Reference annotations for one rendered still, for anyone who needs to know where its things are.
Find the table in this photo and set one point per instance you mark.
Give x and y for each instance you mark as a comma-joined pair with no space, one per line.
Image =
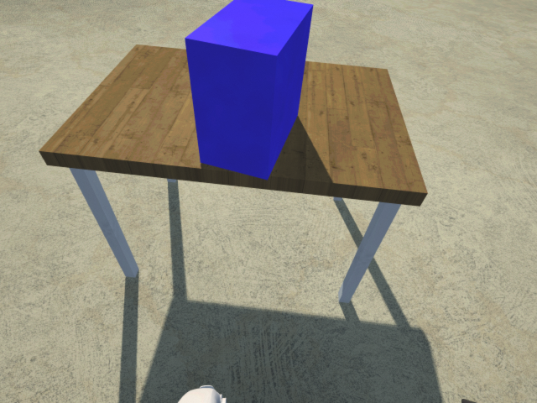
349,140

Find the carton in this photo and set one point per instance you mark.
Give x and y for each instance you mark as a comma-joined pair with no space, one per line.
246,66

